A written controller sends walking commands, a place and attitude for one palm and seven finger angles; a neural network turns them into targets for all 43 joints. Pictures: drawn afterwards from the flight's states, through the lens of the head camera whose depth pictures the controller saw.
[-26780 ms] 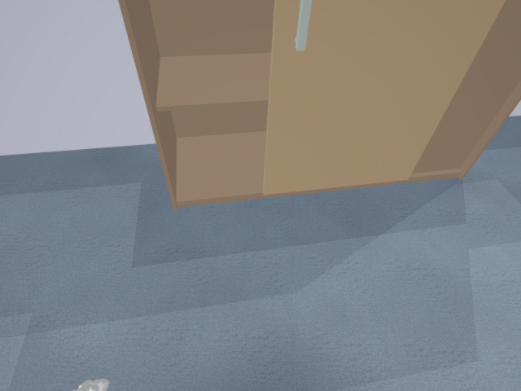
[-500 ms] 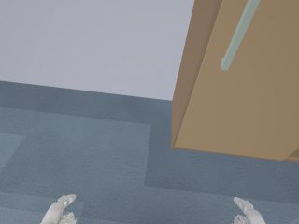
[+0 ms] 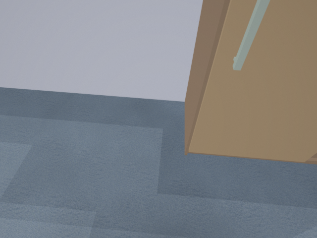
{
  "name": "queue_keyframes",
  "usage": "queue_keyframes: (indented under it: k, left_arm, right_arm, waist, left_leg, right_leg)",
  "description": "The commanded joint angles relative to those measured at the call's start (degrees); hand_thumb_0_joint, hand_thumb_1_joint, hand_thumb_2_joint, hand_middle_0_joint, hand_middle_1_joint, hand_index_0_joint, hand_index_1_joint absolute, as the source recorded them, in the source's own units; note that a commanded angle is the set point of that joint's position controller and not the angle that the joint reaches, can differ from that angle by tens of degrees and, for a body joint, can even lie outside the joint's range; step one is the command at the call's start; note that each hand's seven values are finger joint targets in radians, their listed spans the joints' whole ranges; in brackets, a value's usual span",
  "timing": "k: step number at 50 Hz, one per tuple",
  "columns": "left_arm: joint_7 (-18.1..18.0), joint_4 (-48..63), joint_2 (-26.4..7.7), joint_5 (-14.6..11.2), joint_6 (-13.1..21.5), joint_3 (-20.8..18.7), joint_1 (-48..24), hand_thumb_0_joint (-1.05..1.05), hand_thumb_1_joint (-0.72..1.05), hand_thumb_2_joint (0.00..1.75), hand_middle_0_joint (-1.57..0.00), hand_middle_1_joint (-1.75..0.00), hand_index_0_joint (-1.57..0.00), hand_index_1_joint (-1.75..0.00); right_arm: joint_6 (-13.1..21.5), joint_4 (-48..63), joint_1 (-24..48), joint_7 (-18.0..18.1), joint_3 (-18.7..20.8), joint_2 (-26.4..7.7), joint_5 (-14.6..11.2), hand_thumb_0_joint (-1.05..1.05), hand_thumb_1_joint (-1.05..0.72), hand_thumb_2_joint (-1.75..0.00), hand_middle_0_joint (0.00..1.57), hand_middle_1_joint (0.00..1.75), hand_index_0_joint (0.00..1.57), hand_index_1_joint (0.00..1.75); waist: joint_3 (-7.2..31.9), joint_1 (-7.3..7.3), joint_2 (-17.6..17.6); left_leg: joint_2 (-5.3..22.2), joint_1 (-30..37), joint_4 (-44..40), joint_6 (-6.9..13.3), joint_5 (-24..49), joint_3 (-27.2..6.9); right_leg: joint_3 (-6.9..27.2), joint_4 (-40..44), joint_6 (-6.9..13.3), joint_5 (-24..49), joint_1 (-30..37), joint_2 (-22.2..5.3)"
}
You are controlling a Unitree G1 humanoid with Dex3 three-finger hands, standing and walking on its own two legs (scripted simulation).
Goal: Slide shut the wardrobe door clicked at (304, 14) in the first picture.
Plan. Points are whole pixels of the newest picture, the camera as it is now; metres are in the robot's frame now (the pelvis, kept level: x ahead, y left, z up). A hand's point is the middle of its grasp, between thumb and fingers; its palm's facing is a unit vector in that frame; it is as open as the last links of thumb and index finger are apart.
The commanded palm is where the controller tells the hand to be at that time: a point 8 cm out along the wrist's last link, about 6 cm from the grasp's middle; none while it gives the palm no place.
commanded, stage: let the arm hang, fingers relaxed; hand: right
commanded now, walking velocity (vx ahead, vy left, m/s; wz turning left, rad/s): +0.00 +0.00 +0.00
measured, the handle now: (248, 30) +0.74 -0.26 +0.17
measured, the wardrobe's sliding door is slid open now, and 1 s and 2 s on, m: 0.00 0.00 0.00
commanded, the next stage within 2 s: look to check the result in 0.40 s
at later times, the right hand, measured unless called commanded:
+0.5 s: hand out of the picture +0.12 -0.24 -0.15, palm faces -0.05 +0.94 -0.33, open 7.4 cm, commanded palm none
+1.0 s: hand out of the picture +0.11 -0.23 -0.15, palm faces -0.05 +0.93 -0.35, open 7.4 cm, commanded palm none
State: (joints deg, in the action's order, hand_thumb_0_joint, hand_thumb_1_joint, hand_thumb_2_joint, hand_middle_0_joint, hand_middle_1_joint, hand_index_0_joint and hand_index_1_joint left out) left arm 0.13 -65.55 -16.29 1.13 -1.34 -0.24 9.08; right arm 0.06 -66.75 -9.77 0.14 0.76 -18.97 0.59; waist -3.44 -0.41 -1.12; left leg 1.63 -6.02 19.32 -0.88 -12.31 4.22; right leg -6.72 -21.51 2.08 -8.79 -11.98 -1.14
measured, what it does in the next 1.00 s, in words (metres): stands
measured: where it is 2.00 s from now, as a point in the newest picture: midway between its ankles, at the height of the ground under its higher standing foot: outside the picture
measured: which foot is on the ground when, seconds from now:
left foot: down 0.00-1.00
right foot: down 0.00-1.00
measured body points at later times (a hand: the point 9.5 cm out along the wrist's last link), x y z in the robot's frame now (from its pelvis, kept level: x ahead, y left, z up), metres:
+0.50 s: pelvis +0.02 +0.00 +0.00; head +0.04 +0.00 +0.45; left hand +0.11 +0.30 -0.13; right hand +0.12 -0.29 -0.13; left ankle -0.02 +0.13 -0.75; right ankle +0.03 -0.09 -0.75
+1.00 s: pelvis +0.04 +0.02 +0.00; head +0.06 +0.03 +0.45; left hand +0.12 +0.31 -0.14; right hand +0.12 -0.28 -0.13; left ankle -0.02 +0.13 -0.75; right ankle +0.03 -0.09 -0.75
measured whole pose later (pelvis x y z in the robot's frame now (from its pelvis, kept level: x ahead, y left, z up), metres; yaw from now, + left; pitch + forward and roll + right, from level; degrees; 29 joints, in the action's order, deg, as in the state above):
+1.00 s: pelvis +0.04 +0.02 +0.00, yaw +1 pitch +0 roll +0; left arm 0.3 -65.1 -18.9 0.9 -0.5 0.4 4.4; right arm 1.3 -64.9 -6.4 0.3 0.0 -19.2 0.6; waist -2.4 -0.7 -0.7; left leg 1.0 -1.3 15.2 0.2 -13.5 3.9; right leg -7.0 -16.7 0.3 -9.5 -6.8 -1.4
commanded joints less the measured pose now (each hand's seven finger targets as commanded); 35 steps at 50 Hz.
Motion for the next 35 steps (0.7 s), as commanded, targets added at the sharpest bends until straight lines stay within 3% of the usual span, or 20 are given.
queue_keyframes:
  k: [1,14,16,19,21,35]
  left_arm:
    - [-0.68,3.59,-12.56,-0.23,1.95,-2.1,-3.37,0.0,0.9,0.9,-0.2,-0.3,-0.2,-0.3]
    - [-0.06,4.41,-14.62,-0.11,2.59,-1.82,-7.4,0.0,0.9,0.9,-0.2,-0.3,-0.2,-0.3]
    - [-0.06,4.56,-14.78,-0.2,2.72,-1.77,-7.11,0.0,0.9,0.9,-0.2,-0.3,-0.2,-0.3]
    - [-0.18,4.54,-14.92,-0.15,2.71,-1.71,-7.39,0.0,0.9,0.9,-0.2,-0.3,-0.2,-0.3]
    - [-0.25,4.71,-14.99,-0.27,2.74,-1.69,-7.15,0.0,0.9,0.9,-0.2,-0.3,-0.2,-0.3]
    - [-0.67,3.89,-14.81,-0.42,2.4,-1.57,-6.54,0.0,0.9,0.9,-0.2,-0.3,-0.2,-0.3]
  right_arm:
    - [1.87,3.3,3.01,0.66,1.15,-9.91,0.29,0.0,-0.9,-0.9,0.2,0.3,0.2,0.3]
    - [2.48,5.46,7.03,0.51,1.15,-11.91,0.41,0.0,-0.9,-0.9,0.2,0.3,0.2,0.3]
    - [2.77,5.68,6.53,0.61,1.21,-12.06,0.46,0.0,-0.9,-0.9,0.2,0.3,0.2,0.3]
    - [2.7,5.67,7.02,0.64,1.13,-12.05,0.33,0.0,-0.9,-0.9,0.2,0.3,0.2,0.3]
    - [2.78,5.71,6.51,0.68,1.25,-12.09,0.39,0.0,-0.9,-0.9,0.2,0.3,0.2,0.3]
    - [2.52,4.45,5.1,0.91,1.13,-12.04,0.15,0.0,-0.9,-0.9,0.2,0.3,0.2,0.3]
  waist:
    - [4.58,0.27,1.61]
    - [4.88,-0.01,1.32]
    - [7.22,0.0,1.72]
    - [6.47,-0.21,0.25]
    - [7.47,-0.19,1.08]
    - [6.19,-0.3,0.62]
  left_leg:
    - [6.34,-2.37,-4.35,2.38,2.32,-5.2]
    - [6.99,-1.42,-5.07,1.86,5.83,-5.59]
    - [7.21,0.01,-4.86,1.9,8.84,-5.6]
    - [7.27,0.0,-5.03,2.04,9.38,-5.75]
    - [7.24,0.61,-4.98,2.08,10.54,-5.65]
    - [7.5,1.03,-6.03,2.38,12.35,-5.88]
  right_leg:
    - [9.0,5.77,-0.15,3.05,4.57,-8.14]
    - [9.09,7.21,-0.5,8.11,6.91,-8.07]
    - [8.82,6.35,-0.39,11.18,8.38,-8.19]
    - [8.65,6.47,-0.62,11.76,8.51,-8.15]
    - [8.64,6.07,-0.54,12.86,9.26,-8.18]
    - [7.65,5.9,-0.82,11.92,10.01,-8.31]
